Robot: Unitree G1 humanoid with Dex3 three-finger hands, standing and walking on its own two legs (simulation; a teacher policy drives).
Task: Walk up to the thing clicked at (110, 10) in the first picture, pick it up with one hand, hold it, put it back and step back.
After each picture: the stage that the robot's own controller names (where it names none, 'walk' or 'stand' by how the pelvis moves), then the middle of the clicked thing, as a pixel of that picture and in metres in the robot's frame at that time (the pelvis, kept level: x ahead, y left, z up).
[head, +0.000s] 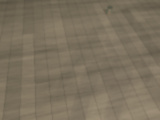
stand; (109, 10) +2.00 -0.43 -0.72
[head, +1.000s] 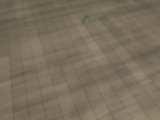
walk; (86, 20) +1.89 +0.03 -0.70
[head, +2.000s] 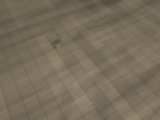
walk; (57, 45) +1.27 +0.32 -0.72
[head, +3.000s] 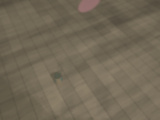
walk; (58, 78) +0.83 +0.26 -0.72
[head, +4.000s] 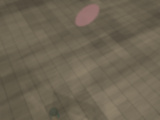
walk; (54, 114) +0.50 +0.24 -0.71
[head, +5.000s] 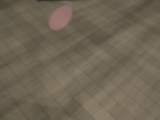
stand; out of the picture +0.36 +0.17 -0.69
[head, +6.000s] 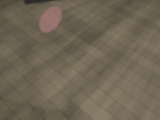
stand; out of the picture +0.31 +0.21 -0.71
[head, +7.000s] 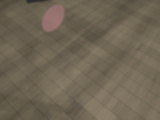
stand; out of the picture +0.29 +0.19 -0.71
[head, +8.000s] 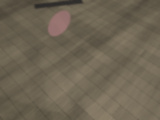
stand; out of the picture +0.32 +0.19 -0.72
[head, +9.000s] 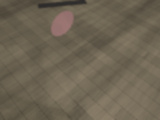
stand; out of the picture +0.32 +0.18 -0.72
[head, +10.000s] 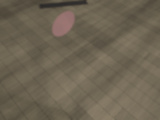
stand; out of the picture +0.32 +0.18 -0.72
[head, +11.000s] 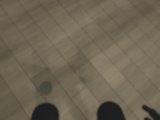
go down; (46, 89) +0.39 +0.15 -0.49
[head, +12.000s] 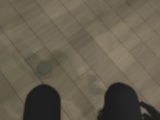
go down; (45, 70) +0.43 +0.14 -0.34
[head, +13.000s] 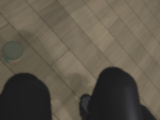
close in; (13, 54) +0.43 +0.17 -0.25
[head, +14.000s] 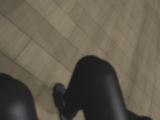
close; out of the picture +0.43 +0.19 -0.23
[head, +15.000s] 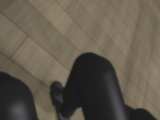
close; out of the picture +0.42 +0.19 -0.23
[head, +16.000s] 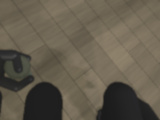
lift; (19, 72) +0.34 +0.21 -0.08
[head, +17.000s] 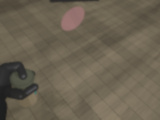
hold; (25, 88) +0.32 +0.18 +0.04
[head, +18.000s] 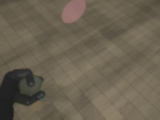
hold; (33, 93) +0.31 +0.16 -0.01
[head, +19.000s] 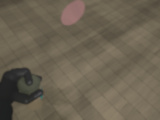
hold; (32, 92) +0.31 +0.17 -0.01
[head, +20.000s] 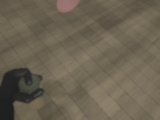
crouch; (33, 92) +0.32 +0.16 -0.04
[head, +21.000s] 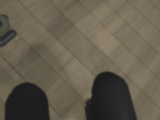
lower; (1, 34) +0.49 +0.19 -0.08
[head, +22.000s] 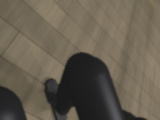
lower; out of the picture +0.46 +0.23 -0.24
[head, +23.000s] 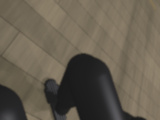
lower; out of the picture +0.45 +0.22 -0.24
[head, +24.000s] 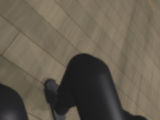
lower; out of the picture +0.45 +0.22 -0.24
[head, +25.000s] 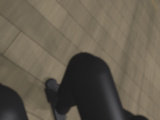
lower; out of the picture +0.45 +0.21 -0.24
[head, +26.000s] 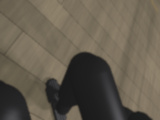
open; out of the picture +0.45 +0.19 -0.25
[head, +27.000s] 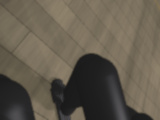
stand; out of the picture +0.44 +0.20 -0.24
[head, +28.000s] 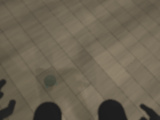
walk; (50, 83) +0.44 +0.14 -0.48
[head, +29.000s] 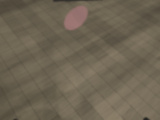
stand; out of the picture +0.38 +0.15 -0.66
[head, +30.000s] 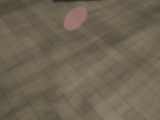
stand; out of the picture +0.38 +0.15 -0.66
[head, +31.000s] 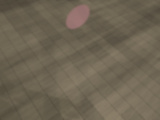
stand; out of the picture +0.38 +0.15 -0.69
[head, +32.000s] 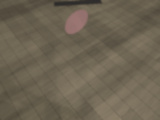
stand; out of the picture +0.38 +0.17 -0.72
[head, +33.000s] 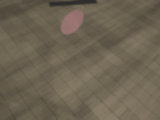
stand; out of the picture +0.36 +0.17 -0.72
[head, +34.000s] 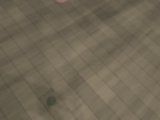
walk; (51, 102) +0.43 +0.13 -0.71
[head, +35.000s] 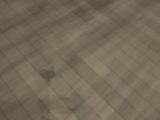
walk; (51, 77) +0.67 +0.21 -0.69
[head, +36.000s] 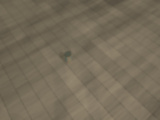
stand; (68, 57) +0.99 +0.19 -0.70
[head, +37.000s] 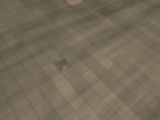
stand; (63, 65) +0.96 +0.15 -0.71
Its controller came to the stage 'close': yes
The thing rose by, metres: 0.70
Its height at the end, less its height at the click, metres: +0.00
